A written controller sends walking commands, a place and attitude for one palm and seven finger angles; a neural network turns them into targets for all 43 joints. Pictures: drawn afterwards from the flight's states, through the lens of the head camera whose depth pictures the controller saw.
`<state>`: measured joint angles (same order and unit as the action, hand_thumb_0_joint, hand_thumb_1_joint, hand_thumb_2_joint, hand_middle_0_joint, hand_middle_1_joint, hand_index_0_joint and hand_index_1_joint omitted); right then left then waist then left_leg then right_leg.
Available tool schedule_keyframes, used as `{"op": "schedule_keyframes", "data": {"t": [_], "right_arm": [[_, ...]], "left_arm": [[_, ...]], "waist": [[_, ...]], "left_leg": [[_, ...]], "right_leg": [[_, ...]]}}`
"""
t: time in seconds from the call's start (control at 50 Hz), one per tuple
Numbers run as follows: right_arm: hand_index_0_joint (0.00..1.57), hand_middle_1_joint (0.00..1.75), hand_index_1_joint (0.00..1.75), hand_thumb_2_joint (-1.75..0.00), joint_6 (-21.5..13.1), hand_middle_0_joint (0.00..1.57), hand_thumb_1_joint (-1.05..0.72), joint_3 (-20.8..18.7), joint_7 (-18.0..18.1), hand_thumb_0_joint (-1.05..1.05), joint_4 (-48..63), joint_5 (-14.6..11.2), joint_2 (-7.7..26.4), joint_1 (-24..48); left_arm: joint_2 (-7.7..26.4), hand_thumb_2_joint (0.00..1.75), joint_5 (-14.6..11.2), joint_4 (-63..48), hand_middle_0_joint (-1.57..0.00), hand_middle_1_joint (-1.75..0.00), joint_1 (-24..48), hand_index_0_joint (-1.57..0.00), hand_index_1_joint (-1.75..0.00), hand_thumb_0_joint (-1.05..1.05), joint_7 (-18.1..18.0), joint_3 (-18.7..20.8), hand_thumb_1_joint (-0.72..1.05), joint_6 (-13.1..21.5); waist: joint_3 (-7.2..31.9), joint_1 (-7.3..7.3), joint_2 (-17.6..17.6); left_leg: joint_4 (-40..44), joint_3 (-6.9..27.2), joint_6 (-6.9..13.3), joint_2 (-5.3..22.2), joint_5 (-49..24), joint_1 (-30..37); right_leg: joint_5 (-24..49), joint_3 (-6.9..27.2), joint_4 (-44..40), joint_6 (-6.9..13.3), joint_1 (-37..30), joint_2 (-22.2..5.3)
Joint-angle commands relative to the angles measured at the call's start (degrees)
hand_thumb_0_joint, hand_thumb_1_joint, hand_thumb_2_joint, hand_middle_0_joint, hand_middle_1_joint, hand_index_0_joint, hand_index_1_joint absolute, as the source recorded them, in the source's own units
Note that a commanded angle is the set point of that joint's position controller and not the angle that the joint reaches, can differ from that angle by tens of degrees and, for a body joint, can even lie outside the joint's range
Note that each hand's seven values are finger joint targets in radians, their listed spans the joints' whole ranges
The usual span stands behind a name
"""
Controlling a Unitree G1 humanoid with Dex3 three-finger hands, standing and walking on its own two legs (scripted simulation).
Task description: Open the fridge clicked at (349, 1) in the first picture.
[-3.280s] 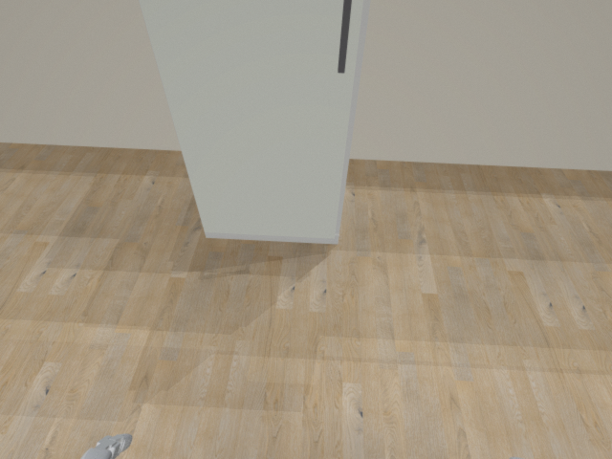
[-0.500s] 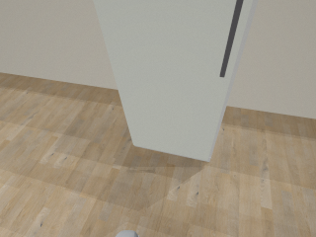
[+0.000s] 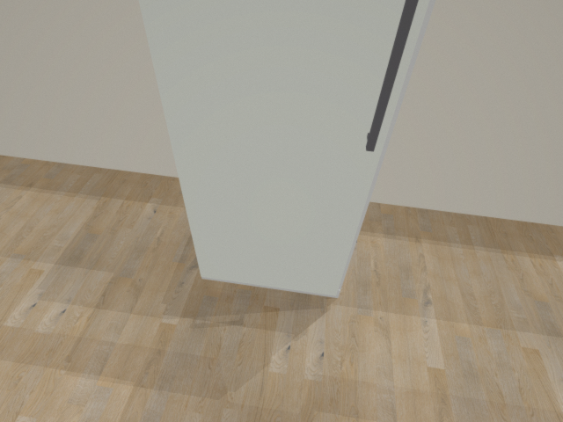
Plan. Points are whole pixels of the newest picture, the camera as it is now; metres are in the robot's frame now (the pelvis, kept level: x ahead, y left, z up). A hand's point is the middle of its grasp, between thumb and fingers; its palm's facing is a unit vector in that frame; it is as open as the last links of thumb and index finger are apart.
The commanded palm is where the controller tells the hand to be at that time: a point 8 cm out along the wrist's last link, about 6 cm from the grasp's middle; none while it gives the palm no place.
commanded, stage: take the last steps up to it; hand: right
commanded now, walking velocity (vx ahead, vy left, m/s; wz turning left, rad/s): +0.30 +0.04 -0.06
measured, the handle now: (400, 33) +0.69 -0.15 +0.27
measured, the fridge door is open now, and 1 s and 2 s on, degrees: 0 0 0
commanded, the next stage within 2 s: come to a stop and stand still in 0.60 s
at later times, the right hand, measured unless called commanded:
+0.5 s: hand out of the picture +0.01 -0.20 -0.18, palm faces +0.12 +0.99 -0.11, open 7.4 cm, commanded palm none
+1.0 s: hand (391, 333) +0.34 -0.20 -0.17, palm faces +0.00 +0.98 -0.22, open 7.4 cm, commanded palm none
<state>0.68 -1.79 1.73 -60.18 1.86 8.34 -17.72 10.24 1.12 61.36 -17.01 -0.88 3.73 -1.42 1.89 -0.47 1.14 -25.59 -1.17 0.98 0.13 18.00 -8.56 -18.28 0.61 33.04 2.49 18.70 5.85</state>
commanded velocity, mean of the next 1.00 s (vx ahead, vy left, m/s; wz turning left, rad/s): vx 0.07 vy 0.02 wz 0.02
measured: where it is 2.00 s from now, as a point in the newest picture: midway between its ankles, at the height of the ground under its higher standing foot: outside the picture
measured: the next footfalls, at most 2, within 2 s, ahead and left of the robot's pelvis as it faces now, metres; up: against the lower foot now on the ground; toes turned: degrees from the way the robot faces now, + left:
right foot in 0.38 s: +0.19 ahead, -0.16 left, +0.00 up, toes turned -12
left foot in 0.86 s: +0.36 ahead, +0.08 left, +0.00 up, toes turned +7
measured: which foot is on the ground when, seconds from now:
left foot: down 0.00-0.40, up 0.42-0.84, down 0.86-1.00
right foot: up 0.00-0.36, down 0.38-0.86, up 0.88-1.00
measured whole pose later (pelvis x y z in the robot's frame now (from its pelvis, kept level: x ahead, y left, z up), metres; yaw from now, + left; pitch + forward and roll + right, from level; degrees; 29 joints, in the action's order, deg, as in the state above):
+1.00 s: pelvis +0.23 -0.03 -0.01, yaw -2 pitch -3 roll +0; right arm -0.1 -1.5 1.9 -56.3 1.6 7.2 -4.6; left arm 8.3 0.0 63.6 -17.5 -2.0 3.6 -2.9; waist -7.3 -2.9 2.3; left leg -33.9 -7.5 1.5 4.2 10.2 -20.8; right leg -33.4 -3.0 57.6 -1.9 17.9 -1.8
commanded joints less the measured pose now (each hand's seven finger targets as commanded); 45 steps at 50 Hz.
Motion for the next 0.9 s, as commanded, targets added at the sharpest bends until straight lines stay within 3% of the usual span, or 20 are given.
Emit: {"op": "schedule_keyframes", "data": {"t": [0.0, 0.06, 0.2, 0.28, 0.3, 0.34, 0.36, 0.38, 0.4, 0.46, 0.5, 0.54, 0.68, 0.74, 0.78, 0.8, 0.82, 0.84, 0.86, 0.88], "right_arm": [[0.2, 0.3, 0.3, -0.9, -3.03, 0.2, -0.9, -1.68, 0.35, 0.0, 1.0, -0.75, 7.58, -4.74], [0.2, 0.3, 0.3, -0.9, -4.29, 0.2, -0.9, -0.68, -0.26, 0.0, -0.38, -0.91, 5.19, -7.8], [0.2, 0.3, 0.3, -0.9, -5.2, 0.2, -0.9, -0.33, 0.07, 0.0, -4.45, -0.13, 4.29, -15.8], [0.2, 0.3, 0.3, -0.9, -4.57, 0.2, -0.9, -0.72, 0.2, 0.0, -6.05, 0.0, 5.64, -16.6], [0.2, 0.3, 0.3, -0.9, -4.57, 0.2, -0.9, -0.78, 0.16, 0.0, -6.14, -0.07, 6.04, -15.69], [0.2, 0.3, 0.3, -0.9, -4.49, 0.2, -0.9, -1.2, 0.04, 0.0, -6.07, -0.76, 6.31, -13.99], [0.2, 0.3, 0.3, -0.9, -4.53, 0.2, -0.9, -0.96, -0.31, 0.0, -5.54, -1.33, 4.3, -15.47], [0.2, 0.3, 0.3, -0.9, -4.62, 0.2, -0.9, -0.24, -0.63, 0.0, -4.05, -1.74, 1.22, -15.53], [0.2, 0.3, 0.3, -0.9, -4.09, 0.2, -0.9, -0.63, -0.33, 0.0, -2.69, -1.33, 3.39, -11.47], [0.2, 0.3, 0.3, -0.9, -3.06, 0.2, -0.9, -1.57, -1.2, 0.0, -3.06, -0.48, 1.57, -5.59], [0.2, 0.3, 0.3, -0.9, -2.09, 0.2, -0.9, -1.45, -1.52, 0.0, -4.05, -0.4, 0.05, -8.59], [0.2, 0.3, 0.3, -0.9, -1.06, 0.2, -0.9, -1.63, -1.56, 0.0, -3.59, -0.17, -0.96, -9.94], [0.2, 0.3, 0.3, -0.9, -0.45, 0.2, -0.9, -1.47, -2.17, 0.0, 2.07, -0.24, 2.16, 3.13], [0.2, 0.3, 0.3, -0.9, -0.78, 0.2, -0.9, -1.03, -1.52, 0.0, 3.11, -0.5, 2.19, 5.25], [0.2, 0.3, 0.3, -0.9, -1.05, 0.2, -0.9, -1.19, -1.08, 0.0, 2.41, -0.44, 3.44, 2.03], [0.2, 0.3, 0.3, -0.9, -1.59, 0.2, -0.9, -1.56, -0.74, 0.0, 1.85, -0.3, 5.99, -0.35], [0.2, 0.3, 0.3, -0.9, -2.13, 0.2, -0.9, -2.27, -0.11, 0.0, 1.43, -0.06, 9.74, -2.55], [0.2, 0.3, 0.3, -0.9, -2.26, 0.2, -0.9, -2.49, 0.16, 0.0, 1.23, -0.45, 12.4, -3.35], [0.2, 0.3, 0.3, -0.9, -1.94, 0.2, -0.9, -2.44, 0.22, 0.0, 1.93, -0.72, 13.19, -2.59], [0.2, 0.3, 0.3, -0.9, -1.75, 0.2, -0.9, -2.6, 0.51, 0.0, 2.5, -0.6, 12.56, -0.46]], "left_arm": [[4.62, 0.9, 0.82, -4.11, -0.2, -0.3, 2.1, -0.2, -0.3, 0.0, 1.29, 0.78, 0.9, 1.8], [3.25, 0.9, 0.58, -3.46, -0.2, -0.3, 1.57, -0.2, -0.3, 0.0, 1.74, 0.71, 0.9, 1.86], [1.6, 0.9, 0.34, -6.42, -0.2, -0.3, 11.36, -0.2, -0.3, 0.0, 1.92, -0.04, 0.9, 2.15], [0.05, 0.9, 0.03, -6.66, -0.2, -0.3, 13.93, -0.2, -0.3, 0.0, 2.15, -0.89, 0.9, 3.28], [0.63, 0.9, 0.01, -5.84, -0.2, -0.3, 11.44, -0.2, -0.3, 0.0, 1.88, -0.82, 0.9, 3.69], [3.17, 0.9, 0.31, -1.32, -0.2, -0.3, -1.98, -0.2, -0.3, 0.0, 0.74, -0.15, 0.9, 4.47], [8.7, 0.9, 0.64, 0.53, -0.2, -0.3, -9.6, -0.2, -0.3, 0.0, -0.04, 1.12, 0.9, 4.88], [14.02, 0.9, 0.46, 1.65, -0.2, -0.3, -15.16, -0.2, -0.3, 0.0, -0.59, 2.22, 0.9, 4.97], [14.08, 0.9, -0.34, 1.3, -0.2, -0.3, -14.21, -0.2, -0.3, 0.0, -0.89, 2.27, 0.9, 4.25], [5.36, 0.9, 0.12, -0.34, -0.2, -0.3, -3.4, -0.2, -0.3, 0.0, -1.11, 0.09, 0.9, 5.24], [2.58, 0.9, -0.15, 0.07, -0.2, -0.3, -1.84, -0.2, -0.3, 0.0, -1.24, -0.81, 0.9, 6.09], [1.97, 0.9, 0.07, -1.01, -0.2, -0.3, -1.28, -0.2, -0.3, 0.0, -1.21, -0.47, 0.9, 6.14], [5.01, 0.9, 0.63, -0.6, -0.2, -0.3, -4.14, -0.2, -0.3, 0.0, -0.99, 0.07, 0.9, 5.26], [5.51, 0.9, 0.87, -0.29, -0.2, -0.3, -3.25, -0.2, -0.3, 0.0, -1.27, -0.12, 0.9, 4.31], [5.96, 0.9, 0.41, 0.01, -0.2, -0.3, -3.27, -0.2, -0.3, 0.0, -1.4, -0.06, 0.9, 3.6], [4.99, 0.9, -0.01, 0.37, -0.2, -0.3, -3.75, -0.2, -0.3, 0.0, -1.27, -0.3, 0.9, 3.42], [2.89, 0.9, -0.63, 0.32, -0.2, -0.3, -5.38, -0.2, -0.3, 0.0, -1.04, -0.46, 0.9, 3.21], [1.37, 0.9, -1.31, -0.2, -0.2, -0.3, -7.06, -0.2, -0.3, 0.0, -0.93, -0.4, 0.9, 2.46], [1.75, 0.9, -1.45, -0.44, -0.2, -0.3, -7.57, -0.2, -0.3, 0.0, -1.35, 0.09, 0.9, 1.56], [0.95, 0.9, -1.41, -0.69, -0.2, -0.3, -5.27, -0.2, -0.3, 0.0, -1.45, 0.14, 0.9, 0.82]], "waist": [[-12.21, 0.34, -10.61], [-12.11, 0.05, -5.97], [-11.67, 3.18, -9.47], [-10.14, 3.92, -11.17], [-8.59, 2.47, -10.87], [-0.44, -3.28, -7.71], [7.02, -5.9, 0.44], [11.86, -6.56, 12.91], [8.94, -6.5, 6.92], [-7.02, -2.24, 2.22], [-6.67, 0.6, 3.58], [-5.23, 1.73, 5.24], [-8.59, -0.31, 6.38], [-8.08, -0.26, 5.93], [-5.04, 1.53, 5.07], [-3.23, 2.79, 0.83], [0.99, 3.05, -6.05], [4.94, 2.16, -11.4], [5.95, 2.12, -9.84], [3.84, 2.49, -10.56]], "left_leg": [[21.87, 21.54, 7.29, 17.9, 17.55, -0.21], [18.69, 10.62, 5.58, 13.97, 1.32, 1.92], [15.03, 7.64, 7.23, 14.97, -19.76, 7.36], [10.47, 4.66, 6.54, 13.97, -28.71, 6.55], [7.3, 3.96, 6.15, 13.51, -32.58, 5.51], [-8.66, -0.35, 3.43, 9.59, -37.4, 1.36], [-21.18, -2.53, 0.79, 6.0, -22.08, -9.52], [-37.75, -4.25, -1.1, 0.26, 12.7, -22.18], [-44.86, 0.39, 0.25, 2.47, 15.2, -23.4], [-46.4, 1.67, -0.63, 7.21, 4.2, -23.26], [-42.62, 0.94, -1.41, 7.47, 0.99, -19.01], [-39.25, -0.22, -1.91, 6.65, -1.81, -18.3], [-21.87, -2.56, -2.15, 6.33, -5.03, -21.53], [-11.93, -4.06, -1.56, 4.05, -4.68, -14.29], [-3.89, -4.92, -1.55, 2.91, -11.94, -6.49], [1.3, -3.83, -1.65, 4.18, -22.69, -0.24], [-1.49, 4.68, 1.16, 12.16, -45.39, 8.14], [-2.98, 10.48, 7.8, 21.23, -65.48, 11.61], [-1.57, 9.32, 11.63, 24.44, -68.07, 9.68], [-0.45, 9.07, 12.85, 23.55, -64.82, 6.5]], "right_leg": [[-2.09, 0.17, 19.74, -1.82, 18.49, -6.39], [4.31, -1.33, 25.8, -2.98, 19.14, -8.23], [3.16, -4.71, 18.05, -3.7, 20.13, -11.24], [1.22, -8.44, 6.79, -2.34, 10.57, -9.07], [1.26, -9.22, 3.54, -1.63, 5.22, -7.98], [9.28, -9.98, -5.43, -0.58, -14.43, -6.66], [15.89, 1.62, -4.72, 2.41, -29.89, -17.53], [26.21, 20.84, -9.63, 8.78, -38.0, -32.93], [25.08, 20.51, -13.15, 11.13, -32.28, -34.72], [23.74, 9.49, -18.53, 7.31, -11.05, -28.29], [28.19, 1.84, -19.09, 5.24, -7.19, -25.11], [27.77, -2.67, -19.52, 4.82, -6.37, -22.9], [32.05, -4.17, -18.8, 5.58, -11.9, -22.73], [42.97, -4.97, -12.91, 4.31, -12.25, -22.14], [41.44, -5.65, -7.4, 2.08, -12.24, -20.03], [35.67, -5.76, -2.96, 0.05, -9.83, -18.21], [19.07, -7.68, 3.84, -2.54, -3.14, -14.32], [-8.13, -8.11, 10.48, -4.23, 0.0, -9.05], [-17.61, -5.2, 16.68, -3.97, -0.51, -8.32], [-18.88, -4.11, 22.39, -3.93, 0.82, -8.19]]}}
